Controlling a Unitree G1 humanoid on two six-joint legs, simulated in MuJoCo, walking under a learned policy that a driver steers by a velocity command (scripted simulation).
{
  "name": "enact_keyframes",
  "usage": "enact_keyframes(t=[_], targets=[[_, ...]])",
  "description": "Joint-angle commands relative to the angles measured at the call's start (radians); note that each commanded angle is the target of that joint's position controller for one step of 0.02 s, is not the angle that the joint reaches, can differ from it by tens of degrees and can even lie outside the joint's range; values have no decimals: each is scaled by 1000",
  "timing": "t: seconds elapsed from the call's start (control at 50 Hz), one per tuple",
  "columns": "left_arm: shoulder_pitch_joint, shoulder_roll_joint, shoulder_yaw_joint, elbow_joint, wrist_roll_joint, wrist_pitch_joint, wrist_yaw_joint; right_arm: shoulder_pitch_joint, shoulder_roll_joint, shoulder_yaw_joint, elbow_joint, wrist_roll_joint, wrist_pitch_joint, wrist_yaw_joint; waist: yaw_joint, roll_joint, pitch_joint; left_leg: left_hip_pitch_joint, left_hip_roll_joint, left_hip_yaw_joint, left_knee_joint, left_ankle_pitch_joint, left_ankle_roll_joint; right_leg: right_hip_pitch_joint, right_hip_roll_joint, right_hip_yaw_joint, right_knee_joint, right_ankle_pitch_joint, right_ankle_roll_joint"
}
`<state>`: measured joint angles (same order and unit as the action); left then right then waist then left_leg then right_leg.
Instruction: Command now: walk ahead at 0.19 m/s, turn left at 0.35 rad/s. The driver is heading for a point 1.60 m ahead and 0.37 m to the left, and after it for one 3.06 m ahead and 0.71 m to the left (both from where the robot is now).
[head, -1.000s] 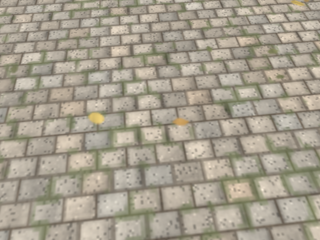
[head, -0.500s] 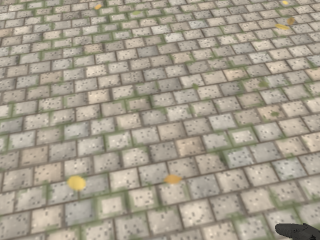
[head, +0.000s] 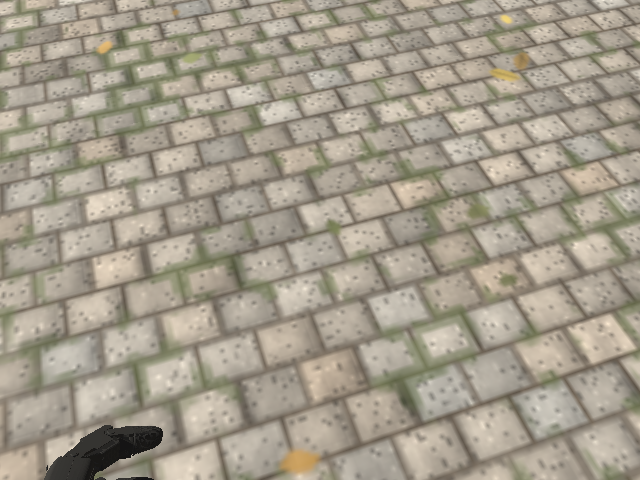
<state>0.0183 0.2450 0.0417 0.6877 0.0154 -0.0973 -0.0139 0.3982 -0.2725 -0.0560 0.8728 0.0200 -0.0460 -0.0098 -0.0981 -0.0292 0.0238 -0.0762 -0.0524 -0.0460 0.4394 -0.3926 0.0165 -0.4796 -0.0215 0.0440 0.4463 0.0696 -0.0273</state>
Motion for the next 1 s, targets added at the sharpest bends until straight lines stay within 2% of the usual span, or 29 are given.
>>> enact_keyframes(t=[0.02,0.04,0.06,0.1,0.14,0.18,0.24,0.3,0.36,0.38,0.4,0.42,0.44,0.46,0.48,0.5,0.52,0.58,0.66,0.74,0.78,0.82,0.84,0.86,0.88,0.9,0.94,0.98,1.0], targets=[[279,255,76,-14,36,4,28,45,-25,2,-102,-24,-18,-5,129,-184,-349,-458,-10,-24,583,-153,-28,764,-398,309,100,806,-223],[295,214,66,-26,12,25,24,125,-82,-1,-93,-3,-16,-2,139,-247,-501,-527,2,-76,770,-383,-43,803,-477,439,79,664,-300],[253,170,56,-34,-1,41,24,61,-153,-25,-95,13,-1,-5,147,-150,-412,-585,47,-71,841,-302,-61,703,-412,373,20,437,-273],[139,115,35,-28,-10,57,32,-33,-142,-35,-114,4,44,-21,110,-81,-217,-608,106,-23,813,-182,-92,454,-318,230,-72,126,-220],[53,136,43,-22,11,63,31,-13,-108,-35,-124,-1,88,-32,61,-129,-130,-467,117,12,763,-95,-104,206,-265,118,-172,-52,-205],[19,143,48,-16,16,57,34,-13,-89,-36,-140,-7,101,-35,46,-131,-113,-409,119,35,690,-42,-96,139,-259,44,-207,-77,-212],[8,161,56,0,4,57,45,-76,-79,-30,-176,-13,99,-21,60,-104,-136,-352,141,42,525,48,-70,161,-280,-13,-207,-59,-216],[18,189,65,19,-8,72,48,-118,-100,-34,-204,-12,102,-1,72,-108,-144,-298,136,64,414,73,-46,201,-307,-35,-195,-96,-205],[18,206,71,38,-31,88,44,-105,-110,-44,-211,-14,106,14,52,-95,-132,-209,107,109,229,120,0,223,-308,-68,-130,-182,-149],[33,192,68,50,-37,95,44,-80,-117,-52,-201,-19,106,15,45,-73,-129,-150,80,120,153,154,26,201,-282,-95,-74,-244,-109],[75,157,62,72,-37,103,42,-51,-149,-65,-196,-26,105,10,44,12,-93,-98,93,50,35,232,67,136,-226,-148,53,-342,-37],[111,97,48,62,-4,108,34,-49,-263,-89,-221,-28,102,-11,88,319,-58,-12,338,-303,-81,506,169,-89,-81,-263,377,-587,77],[11,128,57,11,4,105,45,-73,-318,-92,-255,-56,84,-5,51,356,-40,-103,443,-493,-150,498,324,-222,26,-106,578,-740,93],[-29,158,67,6,-7,105,51,-93,-279,-83,-258,-65,60,2,43,250,-52,-120,397,-430,-163,417,307,-230,10,-20,674,-677,73],[-1,162,73,18,-16,108,56,-143,-255,-77,-262,-51,44,1,79,211,-51,-119,346,-357,-152,371,247,-235,-3,4,684,-576,56],[30,164,78,47,-10,111,65,-192,-218,-68,-273,-31,41,-3,99,163,-68,-110,308,-312,-135,339,197,-226,-14,16,681,-510,56],[46,169,82,56,-1,113,69,-221,-197,-59,-281,-19,42,-9,110,170,-78,-120,290,-281,-125,383,182,-205,-9,14,691,-463,63],[78,147,76,70,-14,105,60,-211,-151,-39,-289,-27,41,-22,114,157,-138,-74,262,-225,-103,503,185,-146,3,9,678,-391,82],[42,111,54,65,-18,102,48,-191,-156,-39,-280,-27,48,-28,82,174,-130,-35,255,-224,-93,453,193,-74,-8,8,439,-380,101],[55,130,50,72,-25,99,33,-205,-163,-37,-270,-33,58,-13,64,187,-98,-106,261,-261,-86,410,219,66,-2,-16,288,-435,94],[73,127,47,78,-26,94,28,-221,-150,-30,-261,-27,60,-7,73,177,-87,-112,256,-280,-63,429,213,123,2,-24,180,-412,81],[123,113,39,98,-15,83,19,-232,-126,-18,-246,-15,60,-6,115,144,-87,-150,214,-260,-27,423,160,266,3,-32,-64,-188,52],[145,145,42,101,1,79,19,-206,-105,-11,-239,-24,53,-6,106,102,-112,-189,176,-239,-1,346,109,361,-60,30,-84,-71,27],[149,227,57,97,10,80,24,-162,-88,-7,-241,-45,42,-1,52,-49,-130,-245,79,-148,89,206,57,412,-177,129,-46,115,-28],[98,190,47,109,2,82,22,-161,-68,-3,-243,-47,38,1,26,-155,-118,-209,34,-70,66,100,14,308,-208,168,-62,-1,-105],[55,132,32,92,-1,79,18,-200,-94,-7,-235,-52,39,0,48,-130,-94,-165,48,-67,54,133,-5,259,-175,154,-83,-132,-98],[58,139,29,96,1,67,17,-250,-107,-16,-237,-43,52,-6,78,-99,-69,-154,49,-75,58,225,4,243,-113,98,-73,-218,-39],[105,139,25,121,-3,59,20,-229,-81,-10,-225,-40,63,-7,90,-89,-65,-155,24,-50,66,83,16,233,-88,83,-96,-476,-31],[133,165,33,130,-13,63,24,-225,-82,-13,-222,-32,61,-6,104,-101,-31,-214,-2,-15,111,-31,22,231,-98,112,-117,-634,-53]])
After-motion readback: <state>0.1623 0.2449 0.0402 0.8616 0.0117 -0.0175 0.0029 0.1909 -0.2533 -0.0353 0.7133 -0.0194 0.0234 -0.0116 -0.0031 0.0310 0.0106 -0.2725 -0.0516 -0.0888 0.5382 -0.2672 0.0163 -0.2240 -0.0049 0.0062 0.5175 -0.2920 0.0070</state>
